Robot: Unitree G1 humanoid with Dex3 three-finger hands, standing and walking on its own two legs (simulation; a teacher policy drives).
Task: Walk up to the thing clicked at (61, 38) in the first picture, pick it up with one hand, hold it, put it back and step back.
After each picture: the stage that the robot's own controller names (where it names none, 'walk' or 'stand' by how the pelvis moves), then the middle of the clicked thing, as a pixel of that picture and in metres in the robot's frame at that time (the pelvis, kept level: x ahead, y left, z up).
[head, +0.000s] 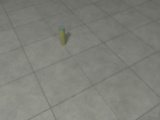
stand; (62, 36) +1.43 +0.23 -0.65
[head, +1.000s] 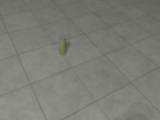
walk; (62, 46) +1.30 +0.15 -0.64
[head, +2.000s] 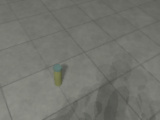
walk; (57, 75) +0.80 +0.15 -0.64
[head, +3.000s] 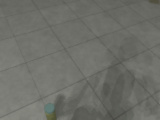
walk; (50, 114) +0.46 +0.19 -0.64
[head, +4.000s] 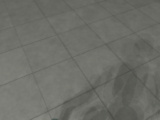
stand; out of the picture +0.37 +0.20 -0.65
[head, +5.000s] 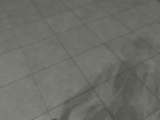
walk; out of the picture +0.37 +0.21 -0.65
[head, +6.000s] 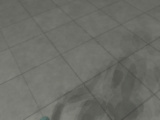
walk; out of the picture +0.37 +0.29 -0.64
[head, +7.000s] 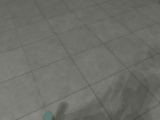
walk; out of the picture +0.43 +0.28 -0.63
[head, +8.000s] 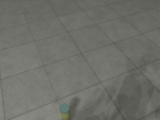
stand; (65, 115) +0.50 +0.14 -0.64
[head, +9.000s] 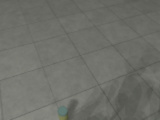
walk; (63, 117) +0.49 +0.15 -0.66
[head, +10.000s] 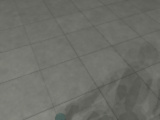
stand; out of the picture +0.43 +0.16 -0.66
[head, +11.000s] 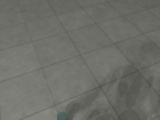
stand; out of the picture +0.42 +0.15 -0.66
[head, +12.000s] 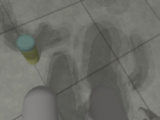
go down; (29, 51) +0.49 +0.21 -0.32
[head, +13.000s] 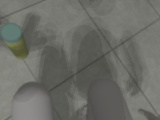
go down; (17, 44) +0.49 +0.24 -0.26
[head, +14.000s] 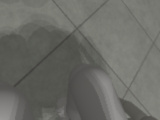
close in; out of the picture +0.48 +0.29 -0.16
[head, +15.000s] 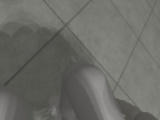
close; out of the picture +0.47 +0.30 -0.16
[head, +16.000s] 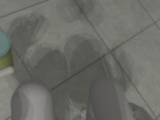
lift; out of the picture +0.37 +0.26 -0.06
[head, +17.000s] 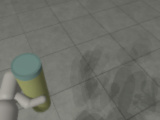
hold; (35, 88) +0.31 +0.16 +0.07
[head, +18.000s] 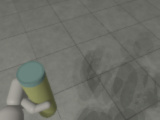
hold; (40, 93) +0.30 +0.15 +0.03
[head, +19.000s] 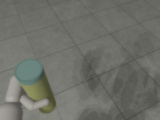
hold; (39, 90) +0.30 +0.15 +0.04
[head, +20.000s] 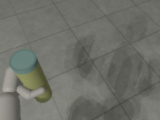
crouch; (35, 80) +0.35 +0.16 +0.00
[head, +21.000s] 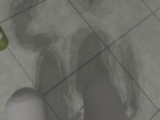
lower; out of the picture +0.50 +0.24 -0.03
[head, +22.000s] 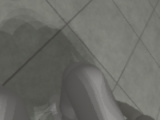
lower; out of the picture +0.47 +0.31 -0.15
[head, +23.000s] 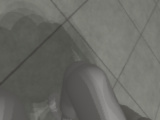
lower; out of the picture +0.46 +0.30 -0.17
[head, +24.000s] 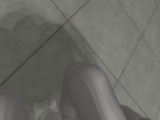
lower; out of the picture +0.46 +0.31 -0.17
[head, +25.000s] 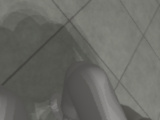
lower; out of the picture +0.46 +0.30 -0.17
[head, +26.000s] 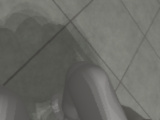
loosen; out of the picture +0.46 +0.30 -0.17
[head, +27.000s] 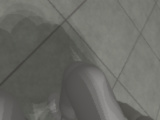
rise; out of the picture +0.45 +0.30 -0.17
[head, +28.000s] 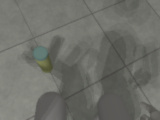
walk; (44, 61) +0.49 +0.21 -0.37
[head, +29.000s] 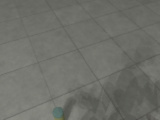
stand; (59, 118) +0.44 +0.16 -0.59
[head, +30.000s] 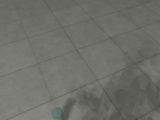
stand; (59, 119) +0.44 +0.17 -0.60
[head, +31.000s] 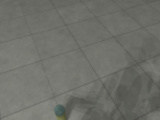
stand; (61, 116) +0.44 +0.17 -0.62
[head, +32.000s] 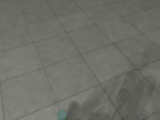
stand; out of the picture +0.45 +0.16 -0.66
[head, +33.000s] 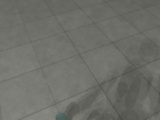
stand; out of the picture +0.42 +0.16 -0.66
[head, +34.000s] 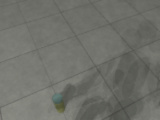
walk; (59, 103) +0.46 +0.18 -0.64
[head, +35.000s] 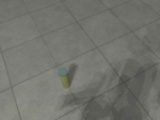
walk; (64, 79) +0.65 +0.20 -0.64
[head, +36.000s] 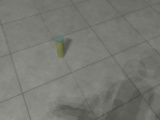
walk; (60, 47) +0.97 +0.18 -0.63
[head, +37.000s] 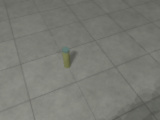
stand; (66, 58) +1.04 +0.18 -0.64
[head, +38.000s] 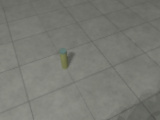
stand; (64, 59) +1.05 +0.19 -0.66
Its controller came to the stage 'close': yes
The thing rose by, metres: 0.67
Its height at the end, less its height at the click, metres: +0.00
